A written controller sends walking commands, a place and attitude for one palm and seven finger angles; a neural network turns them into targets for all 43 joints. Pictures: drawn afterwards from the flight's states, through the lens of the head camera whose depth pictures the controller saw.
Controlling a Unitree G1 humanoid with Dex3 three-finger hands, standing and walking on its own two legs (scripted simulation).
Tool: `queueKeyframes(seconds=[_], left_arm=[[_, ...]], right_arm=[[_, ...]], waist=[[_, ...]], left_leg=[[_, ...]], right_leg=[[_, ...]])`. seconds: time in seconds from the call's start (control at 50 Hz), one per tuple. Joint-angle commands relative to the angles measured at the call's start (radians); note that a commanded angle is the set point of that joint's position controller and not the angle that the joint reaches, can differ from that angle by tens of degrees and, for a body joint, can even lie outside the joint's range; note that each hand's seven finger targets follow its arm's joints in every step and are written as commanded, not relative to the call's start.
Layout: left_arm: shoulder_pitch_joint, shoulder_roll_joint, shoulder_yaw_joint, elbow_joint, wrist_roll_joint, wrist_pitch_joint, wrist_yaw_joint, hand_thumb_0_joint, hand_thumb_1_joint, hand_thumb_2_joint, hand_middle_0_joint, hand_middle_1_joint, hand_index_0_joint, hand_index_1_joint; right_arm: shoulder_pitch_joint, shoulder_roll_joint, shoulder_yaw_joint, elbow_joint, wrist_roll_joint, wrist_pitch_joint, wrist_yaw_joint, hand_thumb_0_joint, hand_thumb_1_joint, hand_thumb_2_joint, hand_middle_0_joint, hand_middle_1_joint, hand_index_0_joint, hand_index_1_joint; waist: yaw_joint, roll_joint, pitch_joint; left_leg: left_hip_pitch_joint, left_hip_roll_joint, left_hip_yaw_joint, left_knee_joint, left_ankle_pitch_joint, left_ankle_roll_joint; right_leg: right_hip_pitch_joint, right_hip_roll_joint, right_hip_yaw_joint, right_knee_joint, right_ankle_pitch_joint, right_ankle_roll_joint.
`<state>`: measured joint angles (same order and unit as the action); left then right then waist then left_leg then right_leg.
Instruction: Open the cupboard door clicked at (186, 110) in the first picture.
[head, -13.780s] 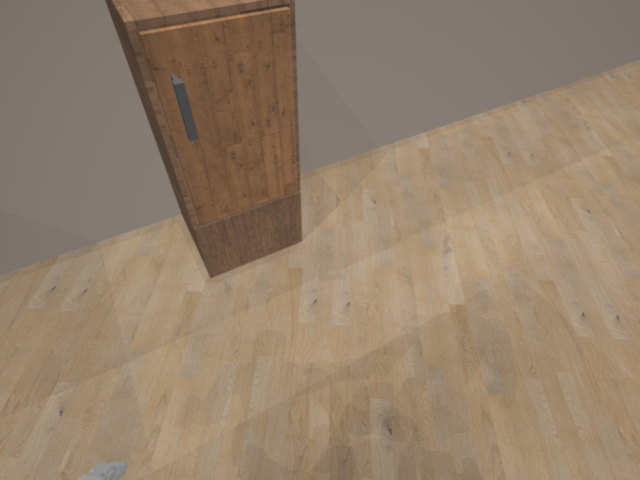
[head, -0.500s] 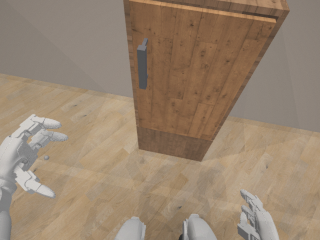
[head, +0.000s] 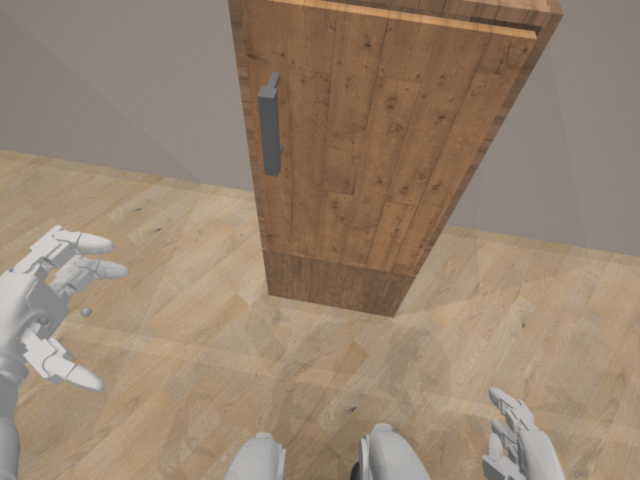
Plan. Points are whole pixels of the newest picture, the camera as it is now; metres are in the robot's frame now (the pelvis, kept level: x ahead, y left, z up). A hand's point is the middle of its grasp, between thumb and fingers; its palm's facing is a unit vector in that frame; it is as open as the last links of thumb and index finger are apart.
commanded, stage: raise the hand with hooked fingers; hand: left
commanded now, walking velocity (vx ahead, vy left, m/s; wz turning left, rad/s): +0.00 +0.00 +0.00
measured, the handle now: (273, 126) +0.60 +0.11 +0.06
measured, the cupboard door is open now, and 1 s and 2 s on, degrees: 0 0 0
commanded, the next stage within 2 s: move the hooked fingers beside the handle in 0.06 s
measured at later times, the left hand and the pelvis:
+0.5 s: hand (130, 268) +0.33 +0.24 +0.06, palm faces -0.16 -0.99 -0.03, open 14.0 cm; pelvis +0.00 +0.00 +0.00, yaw +0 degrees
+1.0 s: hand (174, 212) +0.42 +0.21 +0.06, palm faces -0.14 -0.99 -0.02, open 14.0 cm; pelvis +0.01 +0.00 +0.00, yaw -1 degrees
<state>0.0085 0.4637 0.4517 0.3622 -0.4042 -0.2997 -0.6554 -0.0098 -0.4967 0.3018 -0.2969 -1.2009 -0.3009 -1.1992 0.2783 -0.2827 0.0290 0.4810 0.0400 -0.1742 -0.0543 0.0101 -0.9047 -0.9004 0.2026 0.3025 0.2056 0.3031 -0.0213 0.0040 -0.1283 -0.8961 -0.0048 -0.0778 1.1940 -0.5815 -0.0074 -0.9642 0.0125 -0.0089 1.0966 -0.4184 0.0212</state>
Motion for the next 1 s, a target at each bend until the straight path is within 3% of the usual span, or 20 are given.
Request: queueKeyframes(seconds=[0.0, 0.08, 0.12, 0.14, 0.18, 0.3, 0.32, 0.4, 0.48, 0.52, 0.6, 0.62, 0.68, 0.72, 0.74, 0.82, 0.9, 0.98], left_arm=[[-0.155, 0.267, 0.107, -0.192, -0.036, -0.059, -0.002, 0.000, -0.500, 0.300, -0.300, -1.200, -0.300, -1.200], [-0.153, 0.250, 0.091, -0.175, -0.030, -0.049, -0.006, 0.000, -0.500, 0.300, -0.300, -1.200, -0.300, -1.200], [-0.180, 0.262, 0.089, -0.188, -0.028, -0.050, -0.009, 0.000, -0.500, 0.300, -0.300, -1.200, -0.300, -1.200], [-0.166, 0.255, 0.088, -0.177, -0.027, -0.049, -0.008, 0.000, -0.500, 0.300, -0.300, -1.200, -0.300, -1.200], [-0.266, 0.233, 0.053, -0.158, -0.021, -0.049, -0.001, 0.000, -0.500, 0.300, -0.300, -1.200, -0.300, -1.200], [-0.425, 0.210, -0.020, -0.150, 0.021, -0.045, 0.029, 0.000, -0.500, 0.300, -0.300, -1.200, -0.300, -1.200], [-0.427, 0.225, -0.011, -0.148, 0.032, -0.040, 0.038, 0.000, -0.500, 0.300, -0.300, -1.200, -0.300, -1.200], [-0.421, 0.252, 0.024, -0.102, 0.050, -0.027, 0.081, 0.000, -0.500, 0.300, -0.300, -1.200, -0.300, -1.200], [-0.466, 0.226, 0.008, -0.055, 0.064, -0.027, 0.114, 0.000, -0.500, 0.300, -0.300, -1.200, -0.300, -1.200], [-0.480, 0.247, 0.028, -0.016, 0.066, -0.033, 0.112, 0.000, -0.500, 0.300, -0.300, -1.200, -0.300, -1.200], [-0.589, 0.225, -0.011, 0.029, 0.077, -0.054, 0.109, 0.000, -0.500, 0.300, -0.300, -1.200, -0.300, -1.200], [-0.581, 0.235, -0.001, 0.047, 0.081, -0.056, 0.107, 0.000, -0.500, 0.300, -0.300, -1.200, -0.300, -1.200], [-0.680, 0.230, -0.024, 0.080, 0.096, -0.067, 0.110, 0.000, -0.500, 0.300, -0.300, -1.200, -0.300, -1.200], [-0.699, 0.240, -0.017, 0.086, 0.099, -0.078, 0.111, 0.000, -0.500, 0.300, -0.300, -1.200, -0.300, -1.200], [-0.699, 0.221, -0.032, 0.100, 0.101, -0.077, 0.113, 0.000, -0.500, 0.300, -0.300, -1.200, -0.300, -1.200], [-0.738, 0.245, -0.016, 0.135, 0.118, -0.085, 0.132, 0.000, -0.500, 0.300, -0.300, -1.200, -0.300, -1.200], [-0.780, 0.285, 0.021, 0.200, 0.128, -0.089, 0.154, 0.000, -0.500, 0.300, -0.300, -1.200, -0.300, -1.200], [-0.844, 0.264, -0.005, 0.239, 0.146, -0.100, 0.155, 0.000, -0.500, 0.300, -0.300, -1.200, -0.300, -1.200]], right_arm=[[-0.011, -0.159, -0.065, -0.142, 0.001, -0.054, -0.011, 0.000, -0.900, -0.900, 0.200, 0.300, 0.200, 0.300], [-0.012, -0.158, -0.065, -0.141, 0.004, -0.052, -0.011, 0.000, -0.900, -0.900, 0.200, 0.300, 0.200, 0.300], [-0.014, -0.158, -0.063, -0.140, 0.002, -0.051, -0.011, 0.000, -0.900, -0.900, 0.200, 0.300, 0.200, 0.300], [-0.014, -0.158, -0.064, -0.142, 0.004, -0.050, -0.012, 0.000, -0.900, -0.900, 0.200, 0.300, 0.200, 0.300], [-0.016, -0.161, -0.061, -0.126, 0.004, -0.048, -0.020, 0.000, -0.900, -0.900, 0.200, 0.300, 0.200, 0.300], [-0.002, -0.161, -0.058, -0.107, 0.003, -0.049, -0.035, 0.000, -0.900, -0.900, 0.200, 0.300, 0.200, 0.300], [0.002, -0.160, -0.058, -0.105, 0.002, -0.043, -0.032, 0.000, -0.900, -0.900, 0.200, 0.300, 0.200, 0.300], [0.006, -0.157, -0.056, -0.106, -0.003, -0.022, -0.026, 0.000, -0.900, -0.900, 0.200, 0.300, 0.200, 0.300], [0.007, -0.150, -0.052, -0.110, 0.000, 0.003, -0.017, 0.000, -0.900, -0.900, 0.200, 0.300, 0.200, 0.300], [0.022, -0.152, -0.053, -0.103, -0.003, 0.011, -0.016, 0.000, -0.900, -0.900, 0.200, 0.300, 0.200, 0.300], [0.034, -0.153, -0.054, -0.091, -0.002, 0.025, -0.016, 0.000, -0.900, -0.900, 0.200, 0.300, 0.200, 0.300], [0.041, -0.154, -0.055, -0.088, -0.002, 0.031, -0.015, 0.000, -0.900, -0.900, 0.200, 0.300, 0.200, 0.300], [0.052, -0.157, -0.059, -0.066, -0.002, 0.041, -0.017, 0.000, -0.900, -0.900, 0.200, 0.300, 0.200, 0.300], [0.066, -0.156, -0.063, -0.058, -0.005, 0.047, -0.015, 0.000, -0.900, -0.900, 0.200, 0.300, 0.200, 0.300], [0.069, -0.154, -0.063, -0.057, -0.005, 0.051, -0.013, 0.000, -0.900, -0.900, 0.200, 0.300, 0.200, 0.300], [0.083, -0.152, -0.065, -0.042, -0.008, 0.069, -0.007, 0.000, -0.900, -0.900, 0.200, 0.300, 0.200, 0.300], [0.094, -0.154, -0.061, -0.038, -0.011, 0.089, -0.004, 0.000, -0.900, -0.900, 0.200, 0.300, 0.200, 0.300], [0.100, -0.150, -0.062, -0.031, -0.012, 0.105, 0.001, 0.000, -0.900, -0.900, 0.200, 0.300, 0.200, 0.300]], waist=[[0.012, 0.102, -0.296], [0.006, 0.084, -0.292], [0.007, 0.116, -0.296], [0.007, 0.095, -0.290], [-0.018, 0.075, -0.264], [-0.021, 0.129, -0.306], [-0.014, 0.124, -0.334], [-0.001, 0.109, -0.341], [-0.010, 0.082, -0.330], [-0.011, 0.069, -0.352], [-0.034, 0.064, -0.343], [-0.026, 0.069, -0.360], [-0.048, 0.070, -0.356], [-0.038, 0.084, -0.408], [-0.043, 0.079, -0.412], [-0.037, 0.081, -0.439], [-0.038, 0.058, -0.421], [-0.054, 0.074, -0.427]], left_leg=[[0.095, -0.016, 0.045, -0.197, 0.333, 0.020], [0.096, -0.016, 0.045, -0.205, 0.311, 0.020], [0.112, -0.015, 0.042, -0.203, 0.323, 0.016], [0.108, -0.015, 0.042, -0.207, 0.308, 0.017], [0.085, -0.014, 0.041, -0.198, 0.252, 0.022], [0.140, -0.014, 0.026, -0.206, 0.289, 0.013], [0.156, -0.011, 0.023, -0.213, 0.309, 0.009], [0.135, -0.011, 0.029, -0.214, 0.348, 0.005], [0.109, -0.011, 0.042, -0.227, 0.309, 0.010], [0.098, -0.010, 0.052, -0.216, 0.330, 0.014], [0.087, -0.008, 0.049, -0.213, 0.312, 0.018], [0.089, -0.008, 0.053, -0.215, 0.326, 0.017], [0.086, -0.005, 0.054, -0.209, 0.306, 0.020], [0.119, -0.004, 0.051, -0.203, 0.364, 0.017], [0.119, -0.006, 0.054, -0.200, 0.376, 0.019], [0.125, -0.002, 0.053, -0.196, 0.420, 0.015], [0.069, -0.006, 0.063, -0.188, 0.401, 0.023], [0.064, -0.005, 0.073, -0.184, 0.375, 0.026]], right_leg=[[0.276, 0.026, -0.027, -0.117, 0.120, -0.054], [0.267, 0.021, -0.030, -0.127, 0.106, -0.047], [0.258, 0.025, -0.032, -0.120, 0.113, -0.053], [0.258, 0.023, -0.033, -0.125, 0.099, -0.050], [0.226, 0.022, -0.030, -0.130, 0.053, -0.045], [0.196, 0.019, -0.040, -0.104, 0.080, -0.058], [0.207, 0.015, -0.041, -0.105, 0.095, -0.056], [0.237, 0.012, -0.042, -0.102, 0.125, -0.057], [0.252, 0.007, -0.031, -0.121, 0.117, -0.050], [0.278, 0.008, -0.022, -0.121, 0.151, -0.049], [0.260, 0.009, -0.019, -0.119, 0.144, -0.051], [0.278, 0.008, -0.013, -0.120, 0.163, -0.049], [0.248, 0.005, -0.010, -0.123, 0.150, -0.045], [0.263, 0.007, -0.011, -0.109, 0.199, -0.050], [0.266, 0.006, -0.009, -0.110, 0.215, -0.047], [0.279, 0.006, -0.011, -0.098, 0.255, -0.048], [0.312, 0.009, -0.001, -0.097, 0.271, -0.049], [0.301, 0.007, 0.007, -0.104, 0.266, -0.043]])
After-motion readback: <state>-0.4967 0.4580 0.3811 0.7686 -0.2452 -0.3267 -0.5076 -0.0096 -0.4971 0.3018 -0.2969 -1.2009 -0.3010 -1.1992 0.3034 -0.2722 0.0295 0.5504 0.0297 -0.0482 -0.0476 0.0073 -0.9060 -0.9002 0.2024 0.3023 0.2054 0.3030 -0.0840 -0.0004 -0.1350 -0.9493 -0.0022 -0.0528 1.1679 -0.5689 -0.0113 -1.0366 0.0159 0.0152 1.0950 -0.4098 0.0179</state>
